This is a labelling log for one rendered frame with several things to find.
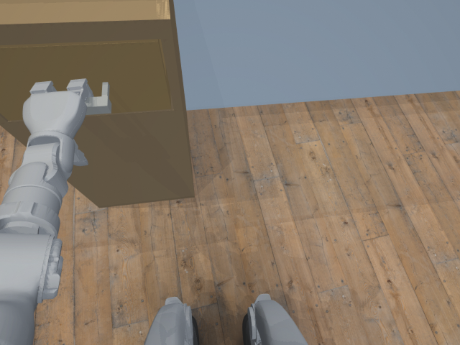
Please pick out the handle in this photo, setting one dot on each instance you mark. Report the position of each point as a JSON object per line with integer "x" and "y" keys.
{"x": 100, "y": 104}

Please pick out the robot left hand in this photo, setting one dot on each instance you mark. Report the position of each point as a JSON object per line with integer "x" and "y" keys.
{"x": 60, "y": 111}

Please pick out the left robot upper arm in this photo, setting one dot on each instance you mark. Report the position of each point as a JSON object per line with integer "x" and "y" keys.
{"x": 30, "y": 270}

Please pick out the cabinet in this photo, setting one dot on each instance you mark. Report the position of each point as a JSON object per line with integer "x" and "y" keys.
{"x": 133, "y": 157}

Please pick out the drawer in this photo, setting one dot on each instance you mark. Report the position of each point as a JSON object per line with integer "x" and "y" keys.
{"x": 134, "y": 69}

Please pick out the robot thigh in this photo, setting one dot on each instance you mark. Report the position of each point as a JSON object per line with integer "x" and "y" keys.
{"x": 171, "y": 326}
{"x": 270, "y": 323}

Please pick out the robot left forearm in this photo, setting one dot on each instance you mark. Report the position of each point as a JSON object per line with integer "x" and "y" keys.
{"x": 32, "y": 201}

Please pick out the robot right thigh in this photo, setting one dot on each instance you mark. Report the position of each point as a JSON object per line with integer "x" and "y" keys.
{"x": 270, "y": 323}

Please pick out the robot left thigh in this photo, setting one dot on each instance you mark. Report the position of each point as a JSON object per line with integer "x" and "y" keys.
{"x": 171, "y": 326}

